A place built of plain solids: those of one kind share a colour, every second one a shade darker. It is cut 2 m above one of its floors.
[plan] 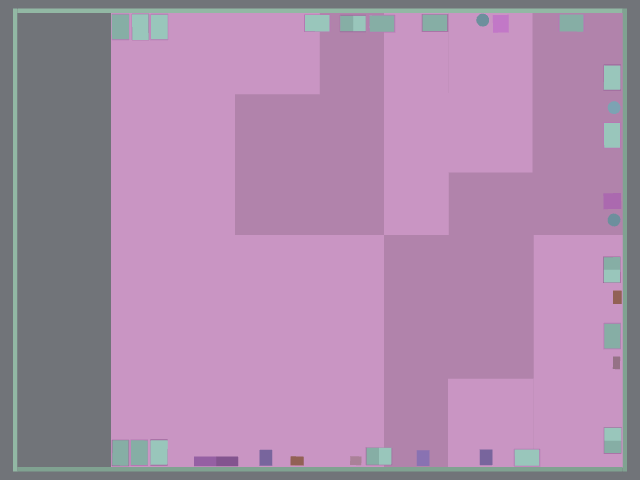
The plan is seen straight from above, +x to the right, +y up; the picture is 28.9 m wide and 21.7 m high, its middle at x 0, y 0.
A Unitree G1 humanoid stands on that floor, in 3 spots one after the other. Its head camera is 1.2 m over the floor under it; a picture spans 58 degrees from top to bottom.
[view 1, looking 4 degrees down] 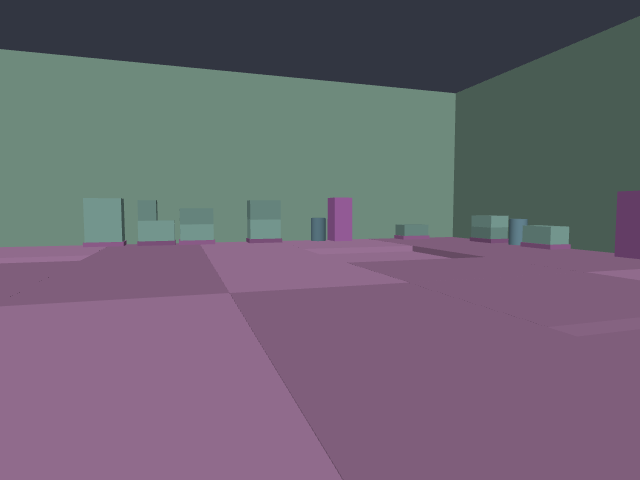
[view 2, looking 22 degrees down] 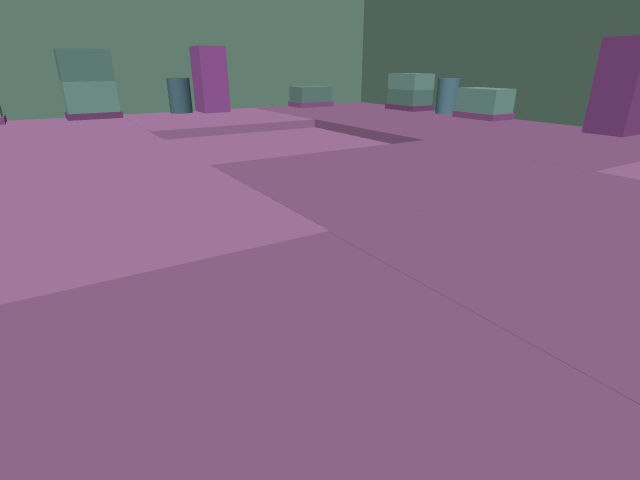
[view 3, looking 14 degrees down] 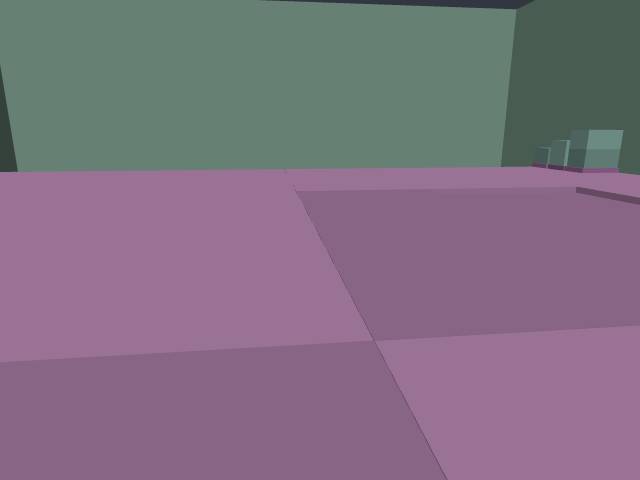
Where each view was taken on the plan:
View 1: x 2.22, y -6.06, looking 72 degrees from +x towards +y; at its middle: drum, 16.56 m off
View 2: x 4.07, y -2.41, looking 58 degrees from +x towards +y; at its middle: floor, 3.20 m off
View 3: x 5.18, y -0.38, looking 173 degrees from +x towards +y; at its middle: floor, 4.96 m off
